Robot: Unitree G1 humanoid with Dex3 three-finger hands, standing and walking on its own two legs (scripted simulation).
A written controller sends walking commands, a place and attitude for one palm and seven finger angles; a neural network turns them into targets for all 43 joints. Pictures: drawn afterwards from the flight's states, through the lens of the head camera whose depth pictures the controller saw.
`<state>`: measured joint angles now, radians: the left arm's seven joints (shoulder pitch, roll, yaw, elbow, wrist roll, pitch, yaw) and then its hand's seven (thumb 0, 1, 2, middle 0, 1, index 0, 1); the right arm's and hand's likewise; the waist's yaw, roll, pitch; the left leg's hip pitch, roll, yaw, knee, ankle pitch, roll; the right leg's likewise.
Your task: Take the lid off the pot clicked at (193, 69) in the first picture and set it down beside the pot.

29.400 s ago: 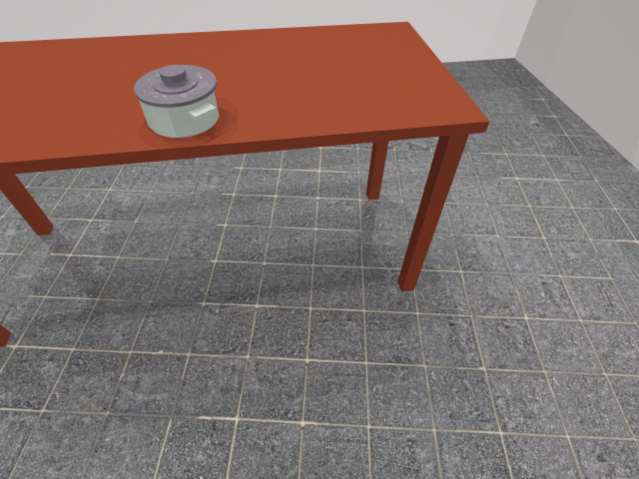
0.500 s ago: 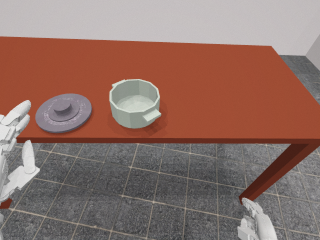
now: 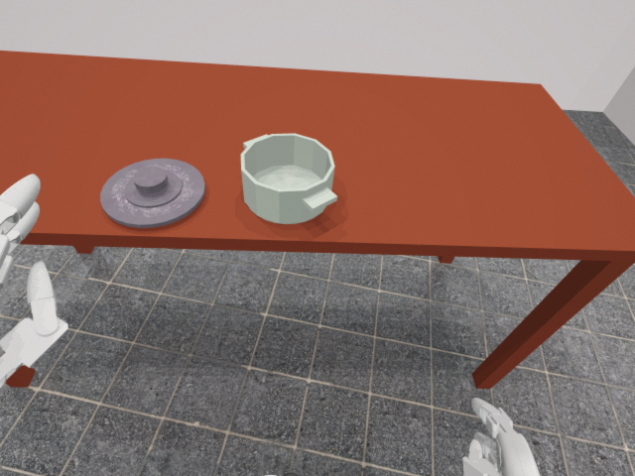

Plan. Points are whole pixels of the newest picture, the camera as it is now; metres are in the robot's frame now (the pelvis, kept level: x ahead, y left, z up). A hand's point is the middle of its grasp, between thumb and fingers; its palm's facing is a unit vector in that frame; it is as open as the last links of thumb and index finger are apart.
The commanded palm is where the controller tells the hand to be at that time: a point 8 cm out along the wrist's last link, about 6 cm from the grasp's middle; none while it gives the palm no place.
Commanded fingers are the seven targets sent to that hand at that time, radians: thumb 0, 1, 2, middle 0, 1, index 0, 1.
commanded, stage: step back with the hand held close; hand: left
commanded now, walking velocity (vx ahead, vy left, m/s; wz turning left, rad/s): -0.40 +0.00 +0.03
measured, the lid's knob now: (150, 179) +0.55 +0.32 +0.02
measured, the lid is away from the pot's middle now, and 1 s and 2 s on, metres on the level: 0.23 0.23 0.23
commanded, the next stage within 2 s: stop stepping back and stand still in 0.48 s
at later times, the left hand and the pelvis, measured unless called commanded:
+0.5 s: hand out of the picture +0.10 +0.28 +0.21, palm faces +0.29 -0.87 -0.41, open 7.4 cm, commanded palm +0.05 +0.33 +0.21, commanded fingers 0.00 0.90 0.90 -0.20 -0.30 -0.20 -0.30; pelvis -0.10 +0.05 +0.01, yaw -3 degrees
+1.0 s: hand out of the picture -0.04 +0.33 +0.22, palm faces +0.20 -0.80 -0.57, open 7.4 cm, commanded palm -0.08 +0.39 +0.21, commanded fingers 0.00 0.90 0.90 -0.20 -0.30 -0.20 -0.30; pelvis -0.23 +0.12 +0.01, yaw -4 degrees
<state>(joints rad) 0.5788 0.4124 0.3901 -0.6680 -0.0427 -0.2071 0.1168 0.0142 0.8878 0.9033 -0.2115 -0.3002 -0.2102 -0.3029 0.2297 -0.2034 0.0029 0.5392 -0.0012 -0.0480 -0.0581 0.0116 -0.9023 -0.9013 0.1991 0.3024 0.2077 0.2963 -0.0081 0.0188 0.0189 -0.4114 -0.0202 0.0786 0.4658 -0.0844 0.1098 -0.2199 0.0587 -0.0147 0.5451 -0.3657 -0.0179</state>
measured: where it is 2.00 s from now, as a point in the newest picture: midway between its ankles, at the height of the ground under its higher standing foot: outside the picture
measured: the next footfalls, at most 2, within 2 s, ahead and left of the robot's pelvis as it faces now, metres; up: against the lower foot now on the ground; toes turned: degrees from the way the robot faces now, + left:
right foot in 0.06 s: +0.00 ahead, -0.13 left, +0.00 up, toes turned +0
right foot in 0.56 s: -0.16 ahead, -0.09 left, +0.00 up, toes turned -8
